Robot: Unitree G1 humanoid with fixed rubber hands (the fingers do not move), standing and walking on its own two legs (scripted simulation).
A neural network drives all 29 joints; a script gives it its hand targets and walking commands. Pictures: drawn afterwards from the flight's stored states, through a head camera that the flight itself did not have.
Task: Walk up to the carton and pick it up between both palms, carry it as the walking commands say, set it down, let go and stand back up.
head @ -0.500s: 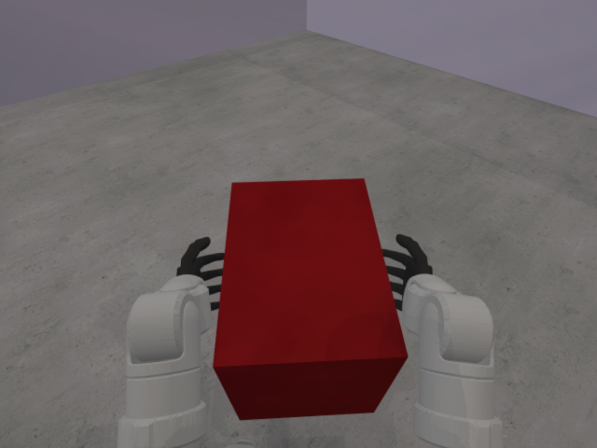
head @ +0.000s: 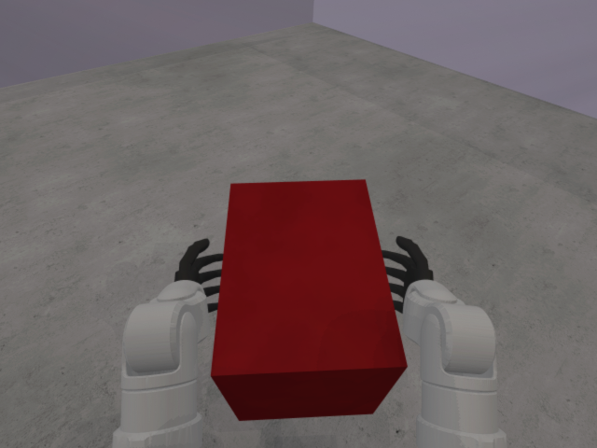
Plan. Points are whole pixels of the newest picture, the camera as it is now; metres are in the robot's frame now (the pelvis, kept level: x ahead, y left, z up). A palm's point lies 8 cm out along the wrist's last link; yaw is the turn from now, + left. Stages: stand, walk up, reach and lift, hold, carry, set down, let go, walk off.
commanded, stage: carry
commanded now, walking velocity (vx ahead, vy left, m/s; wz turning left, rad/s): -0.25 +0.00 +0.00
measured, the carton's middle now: (302, 299) +0.31 +0.01 +0.06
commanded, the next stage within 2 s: none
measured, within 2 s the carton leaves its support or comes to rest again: neither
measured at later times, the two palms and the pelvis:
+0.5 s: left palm out of the picture +0.05 +0.13 +0.09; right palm out of the picture +0.07 -0.14 +0.10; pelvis -0.21 -0.02 +0.00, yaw +0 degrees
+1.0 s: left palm out of the picture -0.15 +0.11 +0.09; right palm out of the picture -0.14 -0.16 +0.09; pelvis -0.42 -0.04 -0.01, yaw +1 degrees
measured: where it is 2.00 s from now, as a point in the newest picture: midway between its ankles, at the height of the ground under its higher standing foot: outside the picture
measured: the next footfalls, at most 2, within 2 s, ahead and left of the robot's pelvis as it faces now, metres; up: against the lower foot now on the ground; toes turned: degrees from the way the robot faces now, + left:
right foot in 0.06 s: +0.03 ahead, -0.14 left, +0.00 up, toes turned -1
left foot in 0.38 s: -0.10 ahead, +0.13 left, +0.00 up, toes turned +2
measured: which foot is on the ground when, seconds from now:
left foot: down 0.00-0.08, up 0.10-0.36, down 0.38-0.64, up 0.66-0.94, down 0.96-1.00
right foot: up 0.00-0.04, down 0.06-0.42, up 0.44-0.62, down 0.64-1.00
